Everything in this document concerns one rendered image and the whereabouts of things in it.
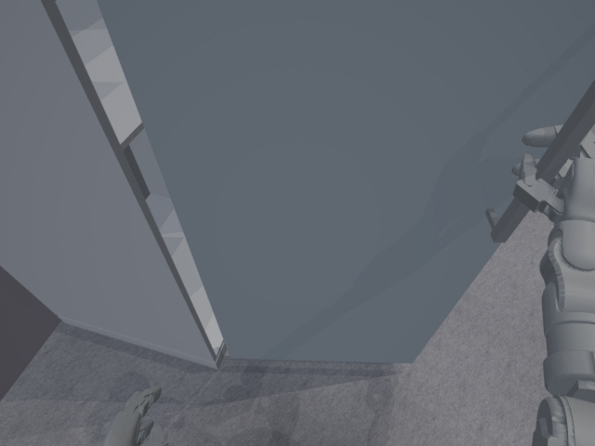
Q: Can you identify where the right robot upper arm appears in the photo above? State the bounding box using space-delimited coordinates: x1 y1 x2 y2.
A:
532 395 595 446

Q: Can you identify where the left robot hand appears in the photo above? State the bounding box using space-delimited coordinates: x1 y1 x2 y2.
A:
101 386 169 446

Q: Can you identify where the right robot forearm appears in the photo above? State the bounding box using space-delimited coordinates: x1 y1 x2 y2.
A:
539 220 595 403

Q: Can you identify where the right robot hand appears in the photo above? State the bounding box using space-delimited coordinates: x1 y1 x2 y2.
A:
511 125 595 227

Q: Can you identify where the handle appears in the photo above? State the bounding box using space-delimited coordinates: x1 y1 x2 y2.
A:
485 80 595 243

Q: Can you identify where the fridge door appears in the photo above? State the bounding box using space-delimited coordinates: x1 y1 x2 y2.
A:
97 0 595 363

